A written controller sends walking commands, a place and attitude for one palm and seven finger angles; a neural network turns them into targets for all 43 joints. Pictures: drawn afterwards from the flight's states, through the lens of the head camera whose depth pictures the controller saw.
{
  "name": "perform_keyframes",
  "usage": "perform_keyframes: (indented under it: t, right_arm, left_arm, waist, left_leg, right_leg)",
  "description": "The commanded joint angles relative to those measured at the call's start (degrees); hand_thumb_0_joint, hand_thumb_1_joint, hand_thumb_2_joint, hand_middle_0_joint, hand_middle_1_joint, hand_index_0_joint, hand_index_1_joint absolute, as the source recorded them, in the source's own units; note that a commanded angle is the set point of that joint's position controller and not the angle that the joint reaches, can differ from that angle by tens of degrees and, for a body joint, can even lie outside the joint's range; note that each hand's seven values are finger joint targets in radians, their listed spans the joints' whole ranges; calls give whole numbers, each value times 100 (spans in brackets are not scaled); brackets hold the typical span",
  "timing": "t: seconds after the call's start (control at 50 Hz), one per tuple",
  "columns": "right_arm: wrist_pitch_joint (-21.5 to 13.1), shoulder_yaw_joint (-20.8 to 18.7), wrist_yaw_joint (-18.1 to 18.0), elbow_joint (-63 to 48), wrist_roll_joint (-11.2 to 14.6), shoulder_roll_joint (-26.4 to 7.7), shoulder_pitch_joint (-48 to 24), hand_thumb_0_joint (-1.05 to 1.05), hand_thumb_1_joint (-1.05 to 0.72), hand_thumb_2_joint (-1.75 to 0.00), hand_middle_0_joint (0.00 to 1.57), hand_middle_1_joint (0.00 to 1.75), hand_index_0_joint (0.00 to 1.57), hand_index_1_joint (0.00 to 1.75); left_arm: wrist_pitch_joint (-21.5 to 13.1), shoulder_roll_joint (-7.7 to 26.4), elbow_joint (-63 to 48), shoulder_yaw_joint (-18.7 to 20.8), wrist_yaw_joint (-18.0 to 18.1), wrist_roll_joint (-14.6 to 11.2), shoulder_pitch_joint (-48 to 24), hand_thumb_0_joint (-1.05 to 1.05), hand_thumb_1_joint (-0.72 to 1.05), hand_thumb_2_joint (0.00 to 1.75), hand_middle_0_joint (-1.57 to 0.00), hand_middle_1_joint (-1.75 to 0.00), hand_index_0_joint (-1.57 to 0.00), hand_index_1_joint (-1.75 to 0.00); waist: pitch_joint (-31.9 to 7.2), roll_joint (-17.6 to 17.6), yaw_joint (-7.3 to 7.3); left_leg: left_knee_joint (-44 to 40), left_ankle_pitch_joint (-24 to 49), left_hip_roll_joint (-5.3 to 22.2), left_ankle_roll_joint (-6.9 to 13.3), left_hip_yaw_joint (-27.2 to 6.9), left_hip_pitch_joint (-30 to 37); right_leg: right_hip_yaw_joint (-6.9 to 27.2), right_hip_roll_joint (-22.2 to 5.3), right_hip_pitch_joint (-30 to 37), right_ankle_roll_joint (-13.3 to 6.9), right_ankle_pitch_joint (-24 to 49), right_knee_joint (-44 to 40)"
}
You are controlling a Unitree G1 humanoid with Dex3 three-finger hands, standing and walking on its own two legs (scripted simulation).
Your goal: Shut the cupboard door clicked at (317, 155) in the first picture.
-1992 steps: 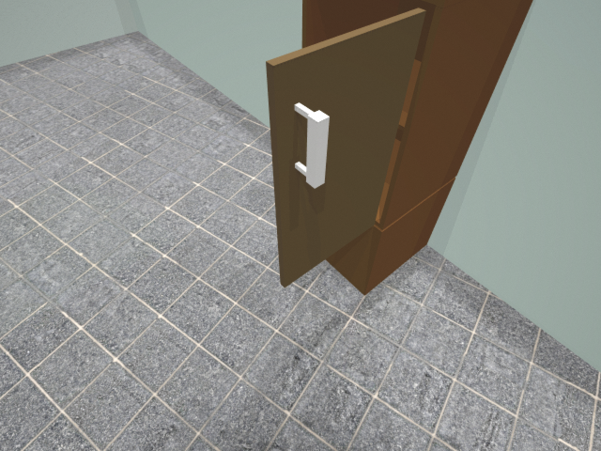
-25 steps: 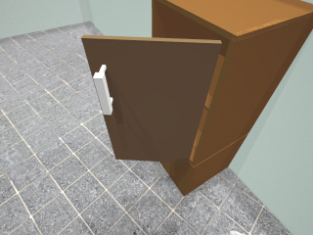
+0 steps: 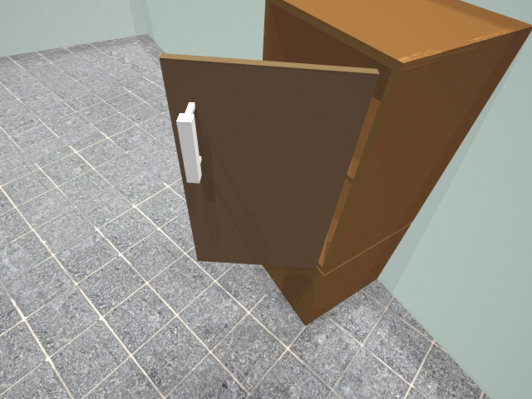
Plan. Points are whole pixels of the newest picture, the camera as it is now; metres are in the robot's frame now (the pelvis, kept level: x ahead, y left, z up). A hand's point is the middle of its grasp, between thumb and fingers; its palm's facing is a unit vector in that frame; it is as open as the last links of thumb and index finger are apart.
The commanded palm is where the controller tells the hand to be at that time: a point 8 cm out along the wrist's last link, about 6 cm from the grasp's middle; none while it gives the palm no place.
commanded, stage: come to a stop and stand still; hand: left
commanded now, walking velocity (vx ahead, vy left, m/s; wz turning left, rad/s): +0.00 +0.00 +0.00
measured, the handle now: (192, 143) +0.51 +0.17 +0.11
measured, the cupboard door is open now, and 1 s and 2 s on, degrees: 55 55 55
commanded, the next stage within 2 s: look again from close up in 0.20 s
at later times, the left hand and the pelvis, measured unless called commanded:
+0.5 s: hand out of the picture -0.03 +0.17 -0.18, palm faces +0.02 -0.98 -0.18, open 7.4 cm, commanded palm none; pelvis -0.01 +0.00 +0.00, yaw +0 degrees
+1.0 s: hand out of the picture -0.02 +0.16 -0.17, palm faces +0.03 -0.98 -0.18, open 7.4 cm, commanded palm none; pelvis +0.01 -0.01 +0.00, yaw +0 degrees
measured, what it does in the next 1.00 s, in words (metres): stands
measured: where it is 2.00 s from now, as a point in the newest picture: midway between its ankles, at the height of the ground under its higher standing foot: outside the picture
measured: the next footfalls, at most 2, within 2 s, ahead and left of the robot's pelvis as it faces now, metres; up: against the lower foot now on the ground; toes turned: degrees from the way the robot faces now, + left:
none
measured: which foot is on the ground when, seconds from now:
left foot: down 0.00-1.00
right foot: down 0.00-1.00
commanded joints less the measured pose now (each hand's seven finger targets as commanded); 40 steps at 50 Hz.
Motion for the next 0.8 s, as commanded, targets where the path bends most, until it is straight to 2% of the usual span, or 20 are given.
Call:
perform_keyframes:
  t: [0.0, 0.1, 0.18, 0.24, 0.3, 0.4, 0.42, 0.52, 0.56, 0.62, 0.7, 0.78]
  right_arm:
    - [-167, -196, -67, -264, 18, -813, -116, 0, -90, -90, 20, 30, 20, 30]
    - [-153, -198, -74, -133, 26, -732, -26, 0, -90, -90, 20, 30, 20, 30]
    - [-141, -201, -76, -40, 29, -666, 9, 0, -90, -90, 20, 30, 20, 30]
    - [-134, -202, -73, -1, 39, -593, 22, 0, -90, -90, 20, 30, 20, 30]
    - [-129, -206, -79, 28, 31, -575, 49, 0, -90, -90, 20, 30, 20, 30]
    - [-123, -205, -81, 61, 36, -478, 54, 0, -90, -90, 20, 30, 20, 30]
    - [-126, -204, -86, 62, 31, -484, 65, 0, -90, -90, 20, 30, 20, 30]
    - [-121, -201, -93, 91, 38, -426, 50, 0, -90, -90, 20, 30, 20, 30]
    - [-132, -195, -98, 106, 43, -405, 72, 0, -90, -90, 20, 30, 20, 30]
    - [-142, -198, -102, 118, 44, -410, 56, 0, -90, -90, 20, 30, 20, 30]
    - [-141, -193, -107, 136, 49, -388, 55, 0, -90, -90, 20, 30, 20, 30]
    - [-150, -183, -112, 156, 52, -381, 70, 0, -90, -90, 20, 30, 20, 30]
  left_arm:
    - [-93, 622, -148, 171, 63, 20, 243, 0, 90, 90, -20, -30, -20, -30]
    - [-96, 531, -11, 164, 65, 25, 336, 0, 90, 90, -20, -30, -20, -30]
    - [-95, 468, 44, 158, 72, 30, 368, 0, 90, 90, -20, -30, -20, -30]
    - [-103, 424, 96, 156, 75, 37, 435, 0, 90, 90, -20, -30, -20, -30]
    - [-100, 380, 119, 164, 73, 35, 448, 0, 90, 90, -20, -30, -20, -30]
    - [-113, 305, 147, 169, 79, 43, 506, 0, 90, 90, -20, -30, -20, -30]
    - [-110, 275, 157, 173, 80, 41, 524, 0, 90, 90, -20, -30, -20, -30]
    - [-118, 219, 212, 174, 72, 44, 625, 0, 90, 90, -20, -30, -20, -30]
    - [-123, 194, 214, 177, 77, 43, 619, 0, 90, 90, -20, -30, -20, -30]
    - [-116, 169, 255, 184, 79, 44, 675, 0, 90, 90, -20, -30, -20, -30]
    - [-132, 150, 289, 178, 79, 44, 665, 0, 90, 90, -20, -30, -20, -30]
    - [-137, 161, 301, 177, 80, 34, 656, 0, 90, 90, -20, -30, -20, -30]
  waist:
    - [214, 287, 22]
    - [262, 157, 19]
    - [305, 240, 11]
    - [330, 63, 22]
    - [311, 187, -5]
    - [376, 63, -19]
    - [370, 168, -15]
    - [333, 139, 1]
    - [310, 97, -2]
    - [320, 249, 26]
    - [357, 110, 12]
    - [295, 188, 7]
  left_leg:
    - [-1419, -1972, 1014, -285, -1401, -253]
    - [-1411, -1975, 981, -305, -1383, -258]
    - [-1450, -2058, 992, -317, -1388, -255]
    - [-1419, -2006, 970, -318, -1386, -250]
    - [-1421, -2047, 960, -347, -1368, -193]
    - [-1377, -1992, 930, -359, -1343, -188]
    - [-1429, -2015, 943, -357, -1393, -169]
    - [-1372, -1977, 908, -367, -1343, -184]
    - [-1385, -1871, 929, -352, -1380, -122]
    - [-1527, -2031, 980, -352, -1459, -161]
    - [-1445, -1848, 937, -360, -1389, -119]
    - [-1433, -1748, 934, -361, -1394, -8]
  right_leg:
    - [274, -222, -182, -334, -606, -381]
    - [310, -241, -222, -324, -693, -459]
    - [310, -234, -286, -306, -762, -472]
    - [336, -247, -300, -303, -785, -531]
    - [349, -241, -403, -293, -891, -529]
    - [423, -247, -507, -295, -971, -589]
    - [406, -227, -511, -295, -925, -552]
    - [433, -229, -471, -298, -942, -581]
    - [420, -224, -458, -298, -793, -562]
    - [333, -197, -384, -277, -700, -467]
    - [390, -232, -394, -290, -691, -569]
    - [394, -236, -365, -296, -610, -575]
